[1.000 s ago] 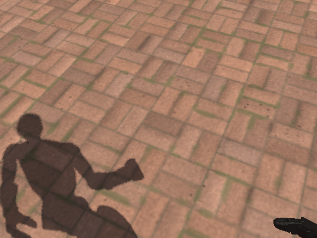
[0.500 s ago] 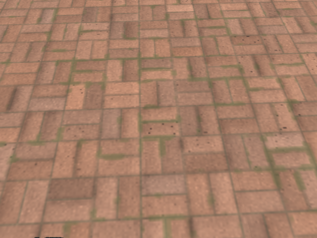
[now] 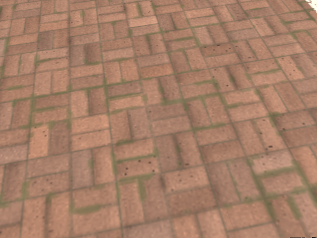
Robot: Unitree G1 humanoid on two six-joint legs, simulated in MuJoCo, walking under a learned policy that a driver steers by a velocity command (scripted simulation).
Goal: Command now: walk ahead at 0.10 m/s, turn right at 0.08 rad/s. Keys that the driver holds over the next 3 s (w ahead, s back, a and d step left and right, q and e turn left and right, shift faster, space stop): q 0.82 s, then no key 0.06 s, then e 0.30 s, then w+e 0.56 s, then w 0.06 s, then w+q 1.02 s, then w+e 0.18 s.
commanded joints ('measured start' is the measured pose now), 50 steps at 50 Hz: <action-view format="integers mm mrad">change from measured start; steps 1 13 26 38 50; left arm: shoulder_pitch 5 -25 -145 -44 -26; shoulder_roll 92 74 103 183 109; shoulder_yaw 10 21 30 57 33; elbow -26 -11 -48 -18 57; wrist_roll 14 -5 25 4 -1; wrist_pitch -20 30 -26 10 24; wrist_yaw -5 18 16 12 2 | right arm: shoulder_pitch -1 36 161 24 1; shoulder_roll -89 -166 -165 -90 -60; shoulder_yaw -23 -65 -103 -55 -26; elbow -55 -76 -44 -167 -116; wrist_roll -1 20 20 31 -10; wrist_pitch -20 41 89 104 40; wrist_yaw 14 -15 -39 4 0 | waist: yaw -7 -34 -96 11 -24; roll -147 82 -146 -212 88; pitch -143 -142 -61 -83 -125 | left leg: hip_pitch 172 404 -29 107 451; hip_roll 1 153 -94 -1 199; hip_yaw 20 -358 -87 105 -62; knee -82 -373 456 119 -329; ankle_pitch -5 -27 -377 -335 377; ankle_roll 45 268 23 -23 293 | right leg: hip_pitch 64 -242 34 181 -229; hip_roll -297 -80 -392 -428 -225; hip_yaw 132 -19 168 -71 -66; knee -7 454 -155 -95 583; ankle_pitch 567 -290 163 486 -235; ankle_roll -120 140 -99 -145 174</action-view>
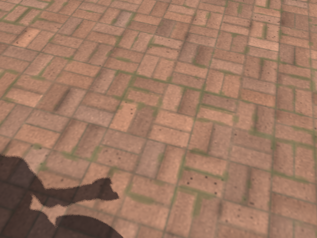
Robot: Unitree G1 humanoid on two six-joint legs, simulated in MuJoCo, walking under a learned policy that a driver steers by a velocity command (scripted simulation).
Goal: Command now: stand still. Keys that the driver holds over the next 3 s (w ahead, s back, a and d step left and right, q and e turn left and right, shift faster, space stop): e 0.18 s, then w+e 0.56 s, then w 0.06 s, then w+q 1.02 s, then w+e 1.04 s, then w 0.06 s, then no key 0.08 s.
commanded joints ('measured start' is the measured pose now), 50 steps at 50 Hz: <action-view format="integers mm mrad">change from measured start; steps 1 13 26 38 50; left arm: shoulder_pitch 39 -36 167 271 87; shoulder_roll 70 56 96 130 60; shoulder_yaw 13 4 12 33 -6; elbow -22 -92 -56 -45 -137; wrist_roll -2 -19 -17 -26 6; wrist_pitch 4 11 -95 -79 -133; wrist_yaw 7 -7 -14 25 -8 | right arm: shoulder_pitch -41 6 -131 -279 88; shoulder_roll -89 -190 -176 -113 -128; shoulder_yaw -14 -65 -64 -34 -38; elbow -18 66 35 -32 104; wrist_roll -11 22 10 35 12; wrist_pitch -35 -18 -130 -147 -128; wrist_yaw -7 -34 24 51 26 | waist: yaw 2 -73 10 35 -32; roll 183 163 -47 -87 107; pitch -128 -34 33 55 -92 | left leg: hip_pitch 104 169 -584 -298 168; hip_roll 239 369 103 15 215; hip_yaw -127 -227 -73 -63 -456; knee -157 -311 479 -17 -291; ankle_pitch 584 -200 -3 327 165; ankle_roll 171 210 -41 -69 229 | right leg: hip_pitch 8 -82 503 375 -185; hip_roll -12 -25 -186 -135 -18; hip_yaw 70 3 411 302 141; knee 4 -143 -819 -768 174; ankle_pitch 101 34 261 526 196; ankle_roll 26 -46 -320 -244 -104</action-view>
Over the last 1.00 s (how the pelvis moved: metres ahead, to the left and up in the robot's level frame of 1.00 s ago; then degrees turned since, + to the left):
0.05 0.03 0.00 28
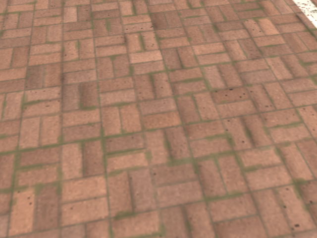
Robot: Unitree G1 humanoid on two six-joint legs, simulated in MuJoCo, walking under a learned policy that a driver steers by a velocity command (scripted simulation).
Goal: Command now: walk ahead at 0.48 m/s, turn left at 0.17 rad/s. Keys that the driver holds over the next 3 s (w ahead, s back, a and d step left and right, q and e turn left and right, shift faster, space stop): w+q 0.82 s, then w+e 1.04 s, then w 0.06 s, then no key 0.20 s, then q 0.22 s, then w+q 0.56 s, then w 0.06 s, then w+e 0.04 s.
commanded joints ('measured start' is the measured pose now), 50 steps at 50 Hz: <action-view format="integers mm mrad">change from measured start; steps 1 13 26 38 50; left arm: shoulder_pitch -9 -193 -40 32 8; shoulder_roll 90 114 115 240 106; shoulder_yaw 23 27 50 88 26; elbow -98 -172 -64 10 -40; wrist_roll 17 -1 20 -18 -3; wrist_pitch -34 -48 -48 7 2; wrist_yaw -7 -19 -11 7 -9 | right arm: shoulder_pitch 15 142 17 -136 14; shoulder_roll -106 -162 -54 -107 -119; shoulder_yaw -20 -37 -10 -25 -24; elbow -58 -45 -171 -261 -136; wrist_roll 1 28 18 16 -11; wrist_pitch -8 37 70 67 -3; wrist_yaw -15 -48 -25 27 -12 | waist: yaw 17 9 28 9 25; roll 100 114 -45 -66 67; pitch -85 -53 -19 -50 -74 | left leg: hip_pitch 207 46 -417 -146 138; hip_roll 272 212 193 62 300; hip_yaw -405 -354 -100 103 -187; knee -244 -94 592 185 -267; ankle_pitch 61 -90 -49 -47 250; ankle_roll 230 91 -77 52 225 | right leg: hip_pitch -210 151 308 464 -246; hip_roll -89 -11 -265 -272 -163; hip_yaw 36 -14 35 -257 -7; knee -96 -702 -1040 -785 -88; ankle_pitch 35 321 385 1010 162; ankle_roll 11 46 -160 -75 60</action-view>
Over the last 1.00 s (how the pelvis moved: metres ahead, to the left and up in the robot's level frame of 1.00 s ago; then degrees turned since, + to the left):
0.30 -0.11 0.00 -25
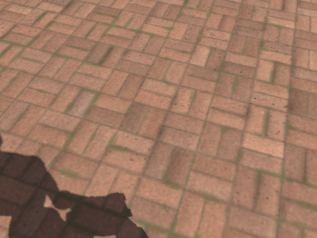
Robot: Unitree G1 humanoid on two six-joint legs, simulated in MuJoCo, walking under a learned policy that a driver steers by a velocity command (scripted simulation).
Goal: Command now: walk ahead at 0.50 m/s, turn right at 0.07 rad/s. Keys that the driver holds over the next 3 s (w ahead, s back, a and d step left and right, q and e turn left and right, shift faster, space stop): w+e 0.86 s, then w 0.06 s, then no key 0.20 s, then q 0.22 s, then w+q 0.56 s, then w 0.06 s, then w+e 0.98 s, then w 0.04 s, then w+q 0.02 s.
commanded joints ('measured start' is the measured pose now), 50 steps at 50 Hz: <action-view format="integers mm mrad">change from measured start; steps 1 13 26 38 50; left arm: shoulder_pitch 48 -208 15 110 53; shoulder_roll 72 25 111 146 41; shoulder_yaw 20 1 47 65 28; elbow -38 -154 -161 -101 -150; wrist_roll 4 -1 14 -5 9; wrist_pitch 18 2 14 45 49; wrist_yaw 6 -65 -16 16 10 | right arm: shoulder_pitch -22 82 -10 -217 -10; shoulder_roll -137 -180 -142 -150 -112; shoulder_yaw -36 -44 -13 -19 -22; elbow -33 71 -47 -99 7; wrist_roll -7 10 -11 14 -11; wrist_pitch -41 1 -44 -60 -50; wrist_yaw -9 -38 -28 -14 -21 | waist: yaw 18 -78 -11 43 7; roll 67 68 15 -86 144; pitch -53 31 -95 -70 -51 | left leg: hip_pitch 53 373 -385 -166 102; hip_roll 302 351 191 98 326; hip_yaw -185 36 -118 -128 -232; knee -243 -170 690 101 -147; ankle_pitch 302 487 -157 136 476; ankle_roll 171 63 -137 -135 106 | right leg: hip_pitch -69 -157 432 397 -45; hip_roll -43 59 -49 -7 78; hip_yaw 44 -45 335 376 69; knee -71 -545 -893 -745 -74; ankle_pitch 131 284 401 149 -70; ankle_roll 21 -64 -341 -205 4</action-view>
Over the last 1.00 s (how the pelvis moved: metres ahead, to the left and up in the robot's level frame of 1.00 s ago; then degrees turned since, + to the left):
0.50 0.11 0.01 29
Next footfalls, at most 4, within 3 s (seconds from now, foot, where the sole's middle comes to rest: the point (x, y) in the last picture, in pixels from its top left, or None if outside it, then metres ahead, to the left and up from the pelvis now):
0.34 right None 0.36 -0.17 -0.78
0.82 left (170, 190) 0.67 -0.04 -0.78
1.24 right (236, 187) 0.69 -0.34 -0.78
1.62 left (181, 170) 0.77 -0.10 -0.78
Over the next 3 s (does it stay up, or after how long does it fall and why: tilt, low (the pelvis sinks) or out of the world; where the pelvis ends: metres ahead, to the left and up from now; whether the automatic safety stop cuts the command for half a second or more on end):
stays up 1.38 -0.38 0.00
